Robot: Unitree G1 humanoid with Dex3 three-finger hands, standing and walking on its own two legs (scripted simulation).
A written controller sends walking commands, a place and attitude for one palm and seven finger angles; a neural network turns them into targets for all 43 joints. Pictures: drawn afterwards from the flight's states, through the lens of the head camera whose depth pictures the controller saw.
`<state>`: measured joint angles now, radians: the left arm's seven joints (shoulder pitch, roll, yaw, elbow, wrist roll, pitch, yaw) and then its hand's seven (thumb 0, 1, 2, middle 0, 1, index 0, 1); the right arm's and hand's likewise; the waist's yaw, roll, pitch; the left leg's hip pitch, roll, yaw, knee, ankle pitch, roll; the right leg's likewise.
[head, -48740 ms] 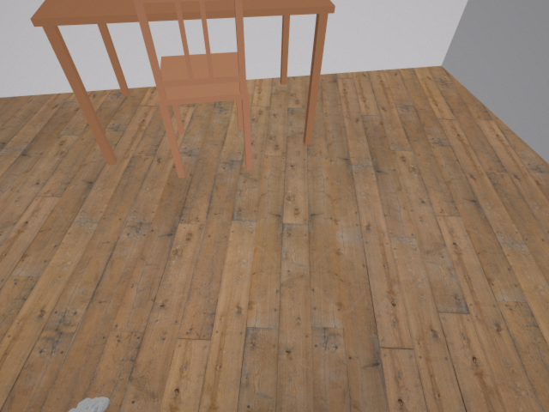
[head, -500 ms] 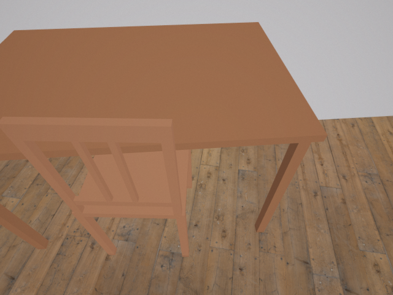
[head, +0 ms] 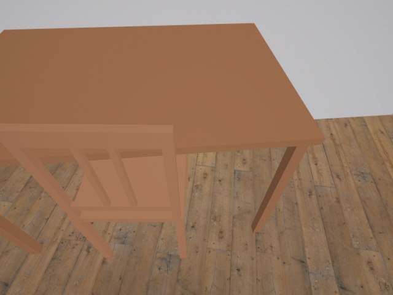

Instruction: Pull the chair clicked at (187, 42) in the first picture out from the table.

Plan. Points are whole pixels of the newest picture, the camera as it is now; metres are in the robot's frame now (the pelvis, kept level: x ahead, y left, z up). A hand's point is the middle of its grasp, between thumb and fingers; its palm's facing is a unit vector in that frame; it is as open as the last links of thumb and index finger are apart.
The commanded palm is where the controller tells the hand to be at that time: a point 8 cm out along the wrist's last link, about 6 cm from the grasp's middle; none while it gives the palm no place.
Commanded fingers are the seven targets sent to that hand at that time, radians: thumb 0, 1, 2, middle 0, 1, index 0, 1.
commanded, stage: look again from close up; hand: left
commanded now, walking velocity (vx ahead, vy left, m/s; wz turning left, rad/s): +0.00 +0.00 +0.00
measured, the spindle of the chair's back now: (93, 179) +0.41 +0.30 -0.08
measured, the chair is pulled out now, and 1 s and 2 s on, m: -0.09 -0.09 -0.09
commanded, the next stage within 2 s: shuffle to correct the standing spot in 1.02 s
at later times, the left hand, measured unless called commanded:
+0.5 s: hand out of the picture +0.02 +0.18 -0.18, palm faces +0.01 -0.98 -0.19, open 7.4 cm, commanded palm none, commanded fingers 0.00 0.90 0.90 -0.20 -0.30 -0.20 -0.30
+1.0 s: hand out of the picture +0.03 +0.17 -0.17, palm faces +0.00 -0.98 -0.19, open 7.4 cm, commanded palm none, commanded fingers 0.00 0.90 0.90 -0.20 -0.30 -0.20 -0.30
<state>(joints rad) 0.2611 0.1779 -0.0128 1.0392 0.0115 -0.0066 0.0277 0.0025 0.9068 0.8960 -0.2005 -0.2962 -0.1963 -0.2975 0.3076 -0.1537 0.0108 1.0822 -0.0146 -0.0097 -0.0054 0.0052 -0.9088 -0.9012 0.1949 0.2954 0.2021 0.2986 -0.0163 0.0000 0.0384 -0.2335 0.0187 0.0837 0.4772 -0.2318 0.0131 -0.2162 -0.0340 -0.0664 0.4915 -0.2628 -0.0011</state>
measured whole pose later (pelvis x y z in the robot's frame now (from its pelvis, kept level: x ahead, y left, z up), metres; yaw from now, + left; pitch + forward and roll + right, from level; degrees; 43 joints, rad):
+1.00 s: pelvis +0.03 +0.00 +0.00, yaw -1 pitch -1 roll +0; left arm 0.28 0.16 -0.01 1.11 0.02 -0.02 0.03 0.00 0.91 0.90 -0.20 -0.30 -0.20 -0.30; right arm 0.27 -0.15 0.01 1.15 -0.01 -0.02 -0.02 0.01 -0.92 -0.90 0.20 0.30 0.20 0.30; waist 0.00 -0.02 0.03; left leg -0.15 0.02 0.09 0.42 -0.25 0.01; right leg -0.14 -0.03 -0.06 0.44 -0.28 0.00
